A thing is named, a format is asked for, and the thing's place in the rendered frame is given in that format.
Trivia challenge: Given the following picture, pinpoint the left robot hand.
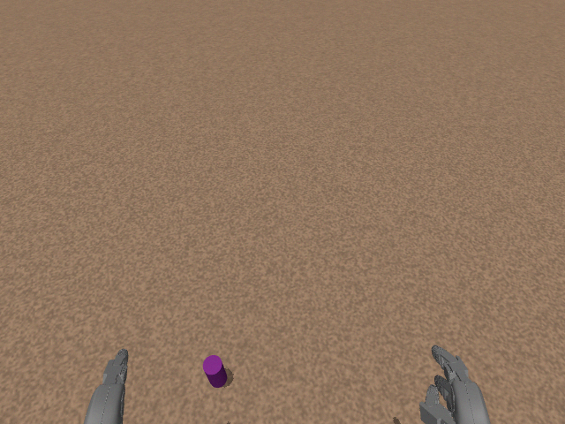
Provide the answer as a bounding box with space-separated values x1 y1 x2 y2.
84 349 128 424

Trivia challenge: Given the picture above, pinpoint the right robot hand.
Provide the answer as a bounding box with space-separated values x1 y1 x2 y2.
419 345 491 424

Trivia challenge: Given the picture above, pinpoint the can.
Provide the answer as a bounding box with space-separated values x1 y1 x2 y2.
203 355 227 388

